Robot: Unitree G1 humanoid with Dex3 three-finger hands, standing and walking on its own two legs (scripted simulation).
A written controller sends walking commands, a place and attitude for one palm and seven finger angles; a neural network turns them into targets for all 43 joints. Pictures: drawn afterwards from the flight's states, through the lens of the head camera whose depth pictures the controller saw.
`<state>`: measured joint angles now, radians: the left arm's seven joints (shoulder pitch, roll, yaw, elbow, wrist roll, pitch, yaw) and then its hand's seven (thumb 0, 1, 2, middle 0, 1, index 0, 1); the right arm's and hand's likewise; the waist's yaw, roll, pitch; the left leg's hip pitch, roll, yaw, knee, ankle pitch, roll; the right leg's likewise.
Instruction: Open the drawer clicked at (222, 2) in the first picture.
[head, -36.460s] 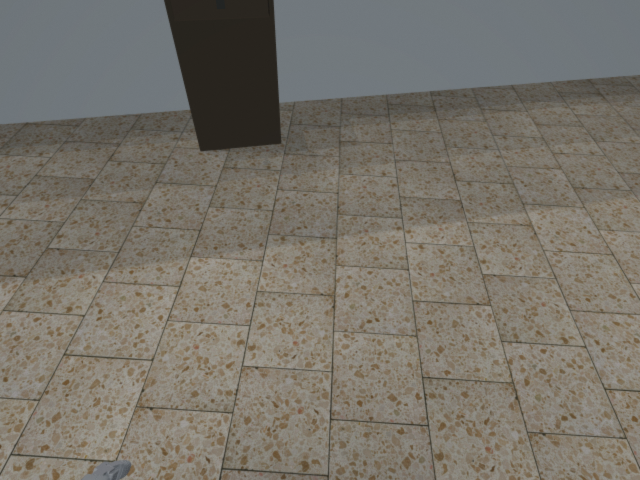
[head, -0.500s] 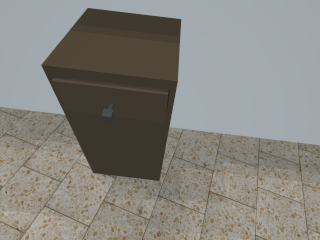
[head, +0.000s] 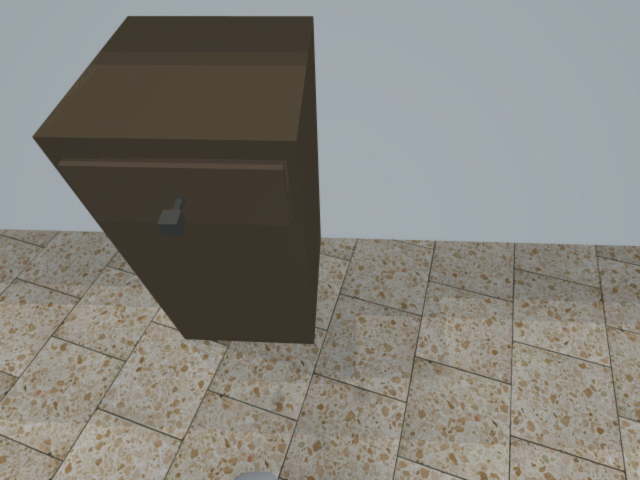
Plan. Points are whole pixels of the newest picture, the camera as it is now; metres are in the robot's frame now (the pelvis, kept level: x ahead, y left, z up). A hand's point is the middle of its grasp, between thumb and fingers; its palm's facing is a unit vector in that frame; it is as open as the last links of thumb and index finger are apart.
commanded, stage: come to a stop and stand still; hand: left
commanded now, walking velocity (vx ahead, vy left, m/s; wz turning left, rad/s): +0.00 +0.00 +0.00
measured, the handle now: (175, 214) +0.53 +0.29 -0.05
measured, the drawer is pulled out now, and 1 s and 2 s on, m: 0.02 0.02 0.02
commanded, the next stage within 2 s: look again from close up in 0.40 s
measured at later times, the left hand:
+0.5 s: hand out of the picture -0.01 +0.16 -0.17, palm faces +0.03 -0.98 -0.21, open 7.3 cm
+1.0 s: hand out of the picture +0.04 +0.20 -0.17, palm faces +0.01 -0.98 -0.21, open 7.3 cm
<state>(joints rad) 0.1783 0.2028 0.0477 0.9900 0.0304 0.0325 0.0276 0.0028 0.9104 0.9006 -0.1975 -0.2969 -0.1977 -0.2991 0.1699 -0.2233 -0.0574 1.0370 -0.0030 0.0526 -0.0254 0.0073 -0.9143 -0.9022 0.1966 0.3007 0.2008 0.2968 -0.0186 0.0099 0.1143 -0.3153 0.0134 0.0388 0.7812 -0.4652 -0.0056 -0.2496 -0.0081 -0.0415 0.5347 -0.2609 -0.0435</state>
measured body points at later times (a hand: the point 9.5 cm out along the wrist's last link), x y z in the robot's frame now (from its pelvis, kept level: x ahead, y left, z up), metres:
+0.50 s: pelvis +0.00 -0.02 +0.01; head +0.02 -0.03 +0.46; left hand -0.01 +0.21 -0.15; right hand -0.02 -0.24 -0.16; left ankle -0.01 +0.12 -0.74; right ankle +0.02 -0.09 -0.74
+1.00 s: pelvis +0.01 +0.03 +0.00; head +0.01 +0.02 +0.45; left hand +0.04 +0.25 -0.15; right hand +0.00 -0.18 -0.16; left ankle -0.02 +0.12 -0.74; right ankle +0.02 -0.09 -0.74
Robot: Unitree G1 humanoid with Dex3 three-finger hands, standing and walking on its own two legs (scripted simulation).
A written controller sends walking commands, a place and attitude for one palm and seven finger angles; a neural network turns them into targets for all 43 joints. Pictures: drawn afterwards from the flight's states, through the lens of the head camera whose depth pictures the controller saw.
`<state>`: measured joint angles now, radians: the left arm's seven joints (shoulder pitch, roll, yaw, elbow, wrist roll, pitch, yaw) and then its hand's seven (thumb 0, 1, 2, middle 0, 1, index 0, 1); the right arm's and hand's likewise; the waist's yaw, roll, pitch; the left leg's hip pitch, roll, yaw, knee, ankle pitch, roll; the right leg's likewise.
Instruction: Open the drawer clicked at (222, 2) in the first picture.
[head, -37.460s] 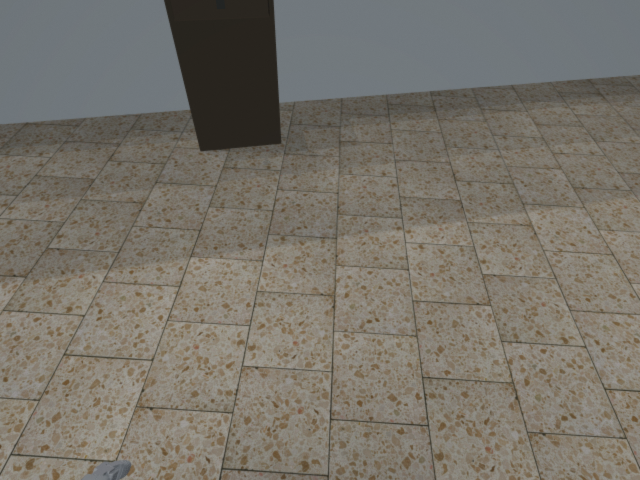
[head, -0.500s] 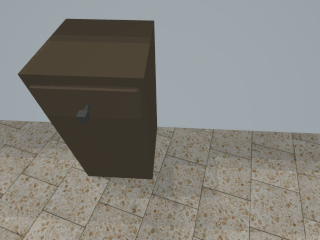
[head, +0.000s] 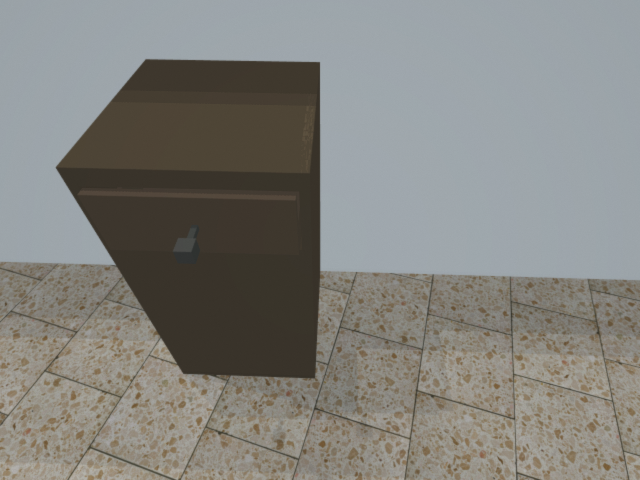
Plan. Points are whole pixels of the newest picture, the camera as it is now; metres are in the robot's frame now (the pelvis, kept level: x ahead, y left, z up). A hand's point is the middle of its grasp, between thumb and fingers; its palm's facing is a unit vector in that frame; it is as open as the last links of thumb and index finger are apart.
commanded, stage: shuffle to correct the standing spot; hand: left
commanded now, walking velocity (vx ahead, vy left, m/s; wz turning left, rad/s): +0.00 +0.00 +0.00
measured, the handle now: (189, 243) +0.51 +0.27 -0.05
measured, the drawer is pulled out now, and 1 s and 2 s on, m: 0.02 0.02 0.02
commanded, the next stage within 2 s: come to a stop and stand still in 0.32 s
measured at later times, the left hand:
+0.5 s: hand out of the picture -0.01 +0.22 -0.19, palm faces +0.05 -0.97 -0.22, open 7.4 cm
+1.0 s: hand out of the picture -0.01 +0.18 -0.17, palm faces -0.02 -0.98 -0.21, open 7.2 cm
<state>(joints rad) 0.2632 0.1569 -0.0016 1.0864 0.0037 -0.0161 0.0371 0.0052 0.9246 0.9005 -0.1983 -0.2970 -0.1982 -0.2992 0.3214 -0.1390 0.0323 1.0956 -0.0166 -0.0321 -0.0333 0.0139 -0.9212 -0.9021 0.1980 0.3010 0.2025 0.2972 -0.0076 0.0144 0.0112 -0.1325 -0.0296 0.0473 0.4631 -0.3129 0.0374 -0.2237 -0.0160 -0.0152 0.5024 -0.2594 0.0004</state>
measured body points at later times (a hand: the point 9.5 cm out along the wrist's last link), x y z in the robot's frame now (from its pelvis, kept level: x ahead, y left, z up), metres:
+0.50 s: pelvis -0.03 +0.03 -0.01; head +0.00 +0.04 +0.44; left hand -0.01 +0.27 -0.17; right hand +0.00 -0.20 -0.16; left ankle -0.04 +0.09 -0.74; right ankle +0.01 -0.12 -0.74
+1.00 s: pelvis -0.02 +0.01 +0.00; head -0.01 +0.00 +0.45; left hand -0.01 +0.23 -0.16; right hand -0.05 -0.19 -0.17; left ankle -0.04 +0.09 -0.74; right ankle -0.05 -0.09 -0.74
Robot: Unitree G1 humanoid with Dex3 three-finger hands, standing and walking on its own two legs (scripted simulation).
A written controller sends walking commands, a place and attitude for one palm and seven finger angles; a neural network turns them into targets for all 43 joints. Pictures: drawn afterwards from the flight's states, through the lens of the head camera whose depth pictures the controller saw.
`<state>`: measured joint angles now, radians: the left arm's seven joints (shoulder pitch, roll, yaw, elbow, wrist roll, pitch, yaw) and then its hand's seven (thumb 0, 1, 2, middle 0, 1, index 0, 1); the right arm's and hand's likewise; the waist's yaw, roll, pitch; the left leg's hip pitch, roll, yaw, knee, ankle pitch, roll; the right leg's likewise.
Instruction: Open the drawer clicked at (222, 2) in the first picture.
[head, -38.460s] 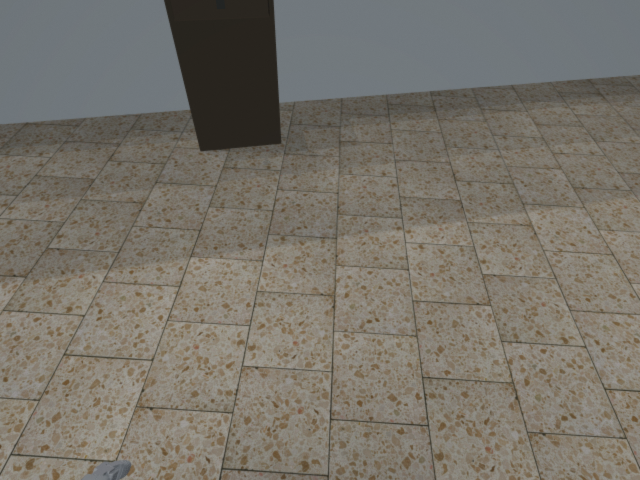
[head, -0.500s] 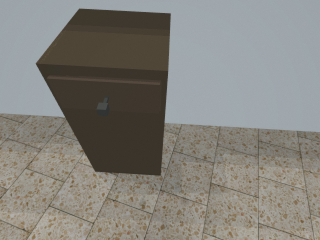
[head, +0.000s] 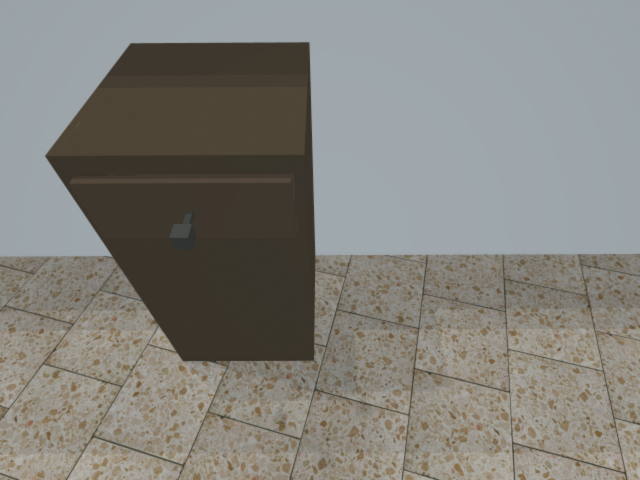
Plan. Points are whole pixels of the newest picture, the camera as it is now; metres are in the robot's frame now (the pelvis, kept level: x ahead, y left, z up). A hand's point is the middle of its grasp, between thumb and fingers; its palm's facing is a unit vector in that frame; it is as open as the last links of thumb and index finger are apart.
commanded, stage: come to a stop and stand still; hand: left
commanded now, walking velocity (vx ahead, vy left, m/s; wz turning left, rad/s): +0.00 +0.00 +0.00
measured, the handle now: (185, 228) +0.53 +0.27 -0.05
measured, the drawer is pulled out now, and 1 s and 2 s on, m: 0.02 0.02 0.02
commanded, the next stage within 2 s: look again from close up in 0.48 s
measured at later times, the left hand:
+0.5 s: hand out of the picture +0.00 +0.14 -0.17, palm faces +0.02 -0.98 -0.17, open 7.3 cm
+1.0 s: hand out of the picture +0.00 +0.14 -0.17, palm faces +0.03 -0.98 -0.18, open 7.3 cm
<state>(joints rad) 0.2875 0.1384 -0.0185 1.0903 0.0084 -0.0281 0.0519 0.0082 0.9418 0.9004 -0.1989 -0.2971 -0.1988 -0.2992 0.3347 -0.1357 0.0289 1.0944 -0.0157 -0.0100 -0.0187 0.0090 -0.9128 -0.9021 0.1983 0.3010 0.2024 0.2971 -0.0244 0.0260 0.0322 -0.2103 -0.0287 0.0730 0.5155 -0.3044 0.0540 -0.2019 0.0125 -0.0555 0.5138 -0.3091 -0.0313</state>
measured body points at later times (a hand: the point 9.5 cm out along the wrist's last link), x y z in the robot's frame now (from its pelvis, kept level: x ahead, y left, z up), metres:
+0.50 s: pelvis +0.01 -0.02 +0.00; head +0.02 -0.02 +0.45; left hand +0.00 +0.19 -0.16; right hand +0.02 -0.24 -0.16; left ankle -0.02 +0.08 -0.74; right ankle -0.02 -0.10 -0.74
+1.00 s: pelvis +0.02 -0.03 +0.00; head +0.03 -0.03 +0.45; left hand +0.00 +0.19 -0.16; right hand +0.00 -0.23 -0.16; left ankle -0.02 +0.08 -0.74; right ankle -0.02 -0.10 -0.74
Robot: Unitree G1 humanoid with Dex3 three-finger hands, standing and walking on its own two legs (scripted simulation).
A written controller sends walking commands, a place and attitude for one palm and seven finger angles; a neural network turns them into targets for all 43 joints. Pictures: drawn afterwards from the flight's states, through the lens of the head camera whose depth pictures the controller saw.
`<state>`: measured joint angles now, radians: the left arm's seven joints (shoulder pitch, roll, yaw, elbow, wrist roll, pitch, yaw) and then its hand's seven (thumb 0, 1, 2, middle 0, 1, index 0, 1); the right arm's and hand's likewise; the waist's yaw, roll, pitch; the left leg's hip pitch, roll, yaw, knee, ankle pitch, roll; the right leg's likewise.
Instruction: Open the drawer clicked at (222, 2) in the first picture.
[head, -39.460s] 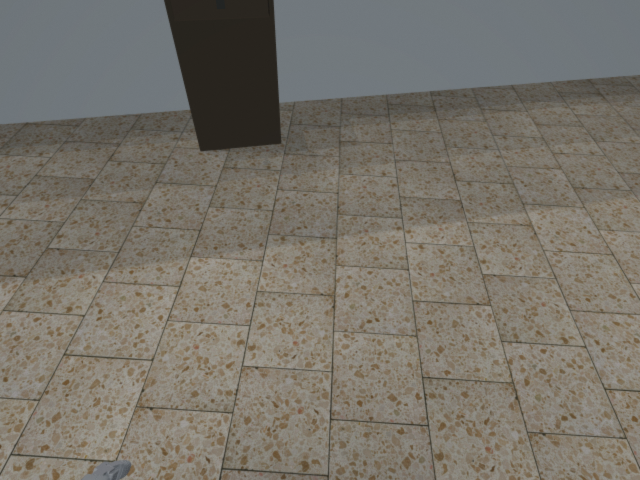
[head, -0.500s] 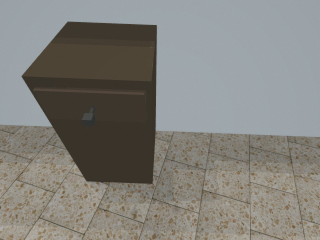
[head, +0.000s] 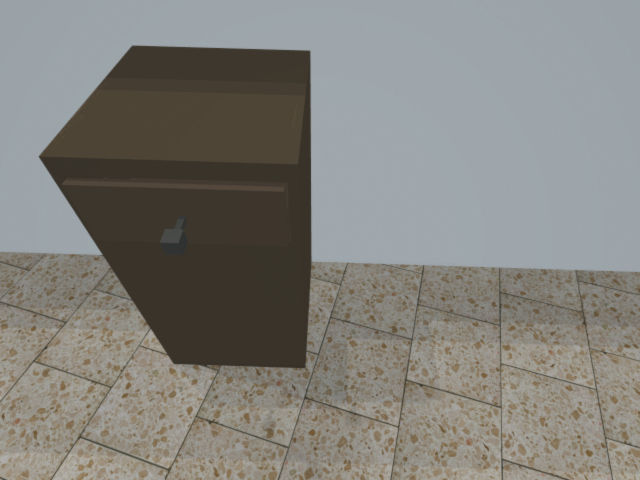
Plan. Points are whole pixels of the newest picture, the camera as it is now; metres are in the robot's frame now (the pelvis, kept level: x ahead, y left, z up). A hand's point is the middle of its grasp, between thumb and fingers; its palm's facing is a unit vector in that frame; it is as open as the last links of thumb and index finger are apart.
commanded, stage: look again from close up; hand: left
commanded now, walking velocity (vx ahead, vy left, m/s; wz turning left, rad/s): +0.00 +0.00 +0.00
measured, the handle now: (177, 234) +0.51 +0.29 -0.05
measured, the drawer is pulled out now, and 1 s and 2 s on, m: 0.02 0.02 0.02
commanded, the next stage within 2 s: shuffle to correct the standing spot in 0.08 s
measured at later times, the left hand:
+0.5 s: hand out of the picture -0.03 +0.19 -0.18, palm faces +0.12 -0.97 -0.20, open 7.4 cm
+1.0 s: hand out of the picture +0.01 +0.30 -0.18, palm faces +0.02 -0.98 -0.17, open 7.4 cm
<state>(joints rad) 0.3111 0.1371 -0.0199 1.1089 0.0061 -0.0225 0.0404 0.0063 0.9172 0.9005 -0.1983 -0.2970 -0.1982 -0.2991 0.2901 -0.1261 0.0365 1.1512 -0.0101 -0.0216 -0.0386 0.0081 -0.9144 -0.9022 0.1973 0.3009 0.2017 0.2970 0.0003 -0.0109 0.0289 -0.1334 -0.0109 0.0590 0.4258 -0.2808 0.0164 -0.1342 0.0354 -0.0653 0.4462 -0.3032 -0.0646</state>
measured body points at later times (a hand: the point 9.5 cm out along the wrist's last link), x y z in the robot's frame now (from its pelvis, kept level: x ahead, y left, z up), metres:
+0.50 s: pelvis -0.01 +0.02 +0.00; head +0.00 +0.02 +0.44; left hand -0.04 +0.24 -0.17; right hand +0.00 -0.21 -0.16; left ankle -0.03 +0.12 -0.73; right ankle -0.04 -0.07 -0.74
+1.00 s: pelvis -0.01 +0.12 +0.00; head +0.00 +0.14 +0.45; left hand +0.01 +0.35 -0.16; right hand -0.01 -0.10 -0.14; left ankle +0.01 +0.20 -0.74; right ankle -0.05 -0.01 -0.67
